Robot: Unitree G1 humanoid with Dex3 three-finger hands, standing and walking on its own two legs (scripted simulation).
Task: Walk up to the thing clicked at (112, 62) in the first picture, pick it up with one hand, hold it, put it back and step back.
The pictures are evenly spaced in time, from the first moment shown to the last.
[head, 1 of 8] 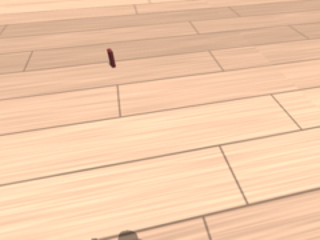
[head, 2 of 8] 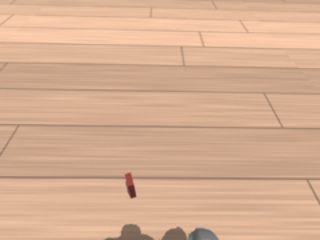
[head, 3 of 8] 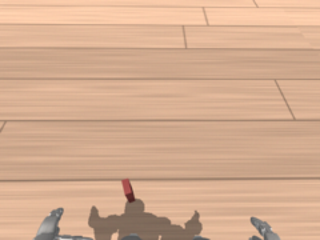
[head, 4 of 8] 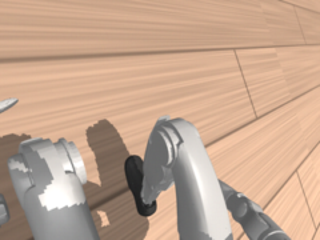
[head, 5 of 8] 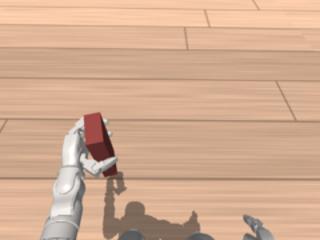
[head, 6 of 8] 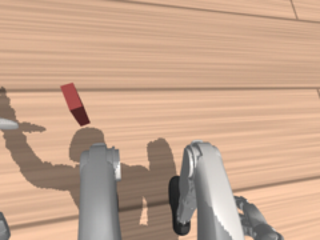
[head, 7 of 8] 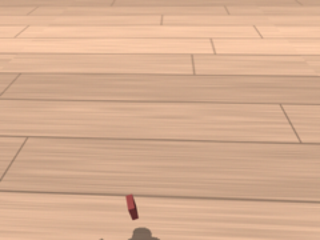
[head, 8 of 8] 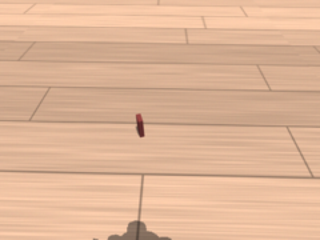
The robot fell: no
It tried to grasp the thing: yes
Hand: left
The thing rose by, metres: 0.67
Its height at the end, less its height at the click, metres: +0.00
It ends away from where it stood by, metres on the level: 0.02
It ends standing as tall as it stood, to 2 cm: yes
